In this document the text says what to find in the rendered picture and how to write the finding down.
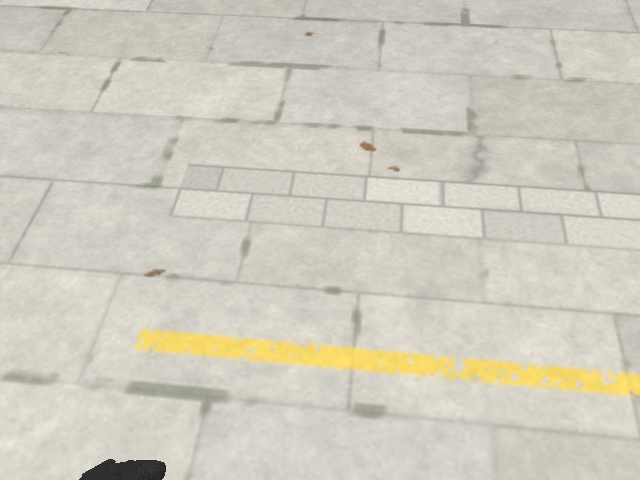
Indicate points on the robot left hand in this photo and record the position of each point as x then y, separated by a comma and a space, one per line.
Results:
129, 470

